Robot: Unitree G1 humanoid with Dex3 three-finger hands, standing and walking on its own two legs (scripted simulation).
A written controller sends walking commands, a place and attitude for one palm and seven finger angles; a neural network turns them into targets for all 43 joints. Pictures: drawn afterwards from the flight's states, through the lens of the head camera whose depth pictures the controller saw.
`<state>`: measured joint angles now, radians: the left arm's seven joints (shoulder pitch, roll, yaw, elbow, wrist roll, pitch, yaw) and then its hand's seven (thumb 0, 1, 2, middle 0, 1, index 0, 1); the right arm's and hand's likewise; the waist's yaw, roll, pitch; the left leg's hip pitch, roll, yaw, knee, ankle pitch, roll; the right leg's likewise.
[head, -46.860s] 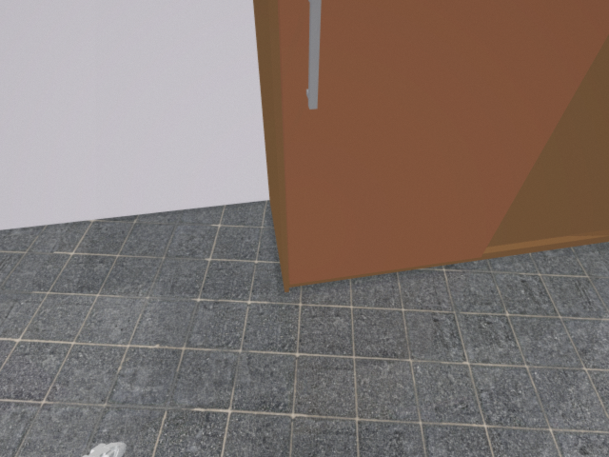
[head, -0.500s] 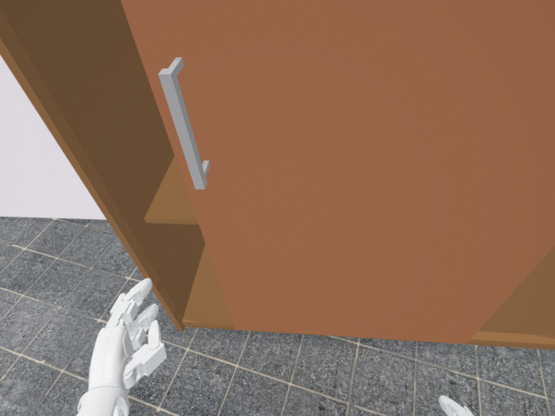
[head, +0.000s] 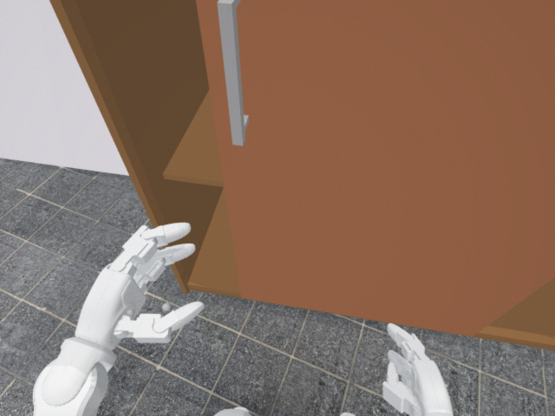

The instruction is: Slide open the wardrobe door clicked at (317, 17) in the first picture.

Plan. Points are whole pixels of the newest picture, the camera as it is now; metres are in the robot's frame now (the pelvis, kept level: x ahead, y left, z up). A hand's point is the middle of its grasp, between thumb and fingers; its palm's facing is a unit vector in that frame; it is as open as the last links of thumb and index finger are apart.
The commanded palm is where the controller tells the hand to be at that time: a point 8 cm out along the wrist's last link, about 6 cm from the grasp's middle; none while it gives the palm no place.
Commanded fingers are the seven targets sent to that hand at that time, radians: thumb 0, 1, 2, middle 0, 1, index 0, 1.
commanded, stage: raise the hand with hooked fingers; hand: left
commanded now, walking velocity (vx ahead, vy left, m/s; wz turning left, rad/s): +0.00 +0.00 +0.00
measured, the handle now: (237, 75) +0.54 +0.12 +0.21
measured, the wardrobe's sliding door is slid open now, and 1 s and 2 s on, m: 0.21 0.21 0.21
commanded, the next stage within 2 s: move the hooked fingers beside the handle in 1.40 s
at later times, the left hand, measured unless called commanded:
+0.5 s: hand (96, 238) +0.27 +0.23 +0.16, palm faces -0.01 -0.99 -0.11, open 13.2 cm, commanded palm +0.24 +0.28 +0.17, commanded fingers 0.00 -0.50 0.30 -0.30 -1.20 -0.30 -1.20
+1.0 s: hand (62, 160) +0.31 +0.26 +0.24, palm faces +0.01 -0.99 -0.10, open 14.0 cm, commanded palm +0.27 +0.29 +0.24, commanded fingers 0.00 -0.50 0.30 -0.30 -1.20 -0.30 -1.20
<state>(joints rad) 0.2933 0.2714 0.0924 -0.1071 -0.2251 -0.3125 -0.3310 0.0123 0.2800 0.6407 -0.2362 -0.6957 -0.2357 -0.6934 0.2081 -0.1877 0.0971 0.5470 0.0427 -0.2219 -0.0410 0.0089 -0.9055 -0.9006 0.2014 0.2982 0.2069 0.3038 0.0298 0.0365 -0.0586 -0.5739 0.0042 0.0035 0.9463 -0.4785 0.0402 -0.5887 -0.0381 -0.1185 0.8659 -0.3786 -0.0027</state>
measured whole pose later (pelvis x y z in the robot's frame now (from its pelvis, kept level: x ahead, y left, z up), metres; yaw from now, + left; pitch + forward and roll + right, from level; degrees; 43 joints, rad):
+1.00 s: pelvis +0.03 -0.03 +0.05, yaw +0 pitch -1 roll -1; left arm -0.18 0.53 0.49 0.21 -0.35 0.18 -0.53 -0.01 -0.50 0.31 -0.30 -1.20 -0.30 -1.20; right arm 0.23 -0.29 0.09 0.61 0.09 -0.22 -0.09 0.01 -0.91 -0.90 0.20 0.30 0.21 0.30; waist 0.06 0.07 -0.02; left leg -0.17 0.02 0.01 0.51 -0.31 0.00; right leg -0.21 0.00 -0.11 0.48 -0.24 -0.03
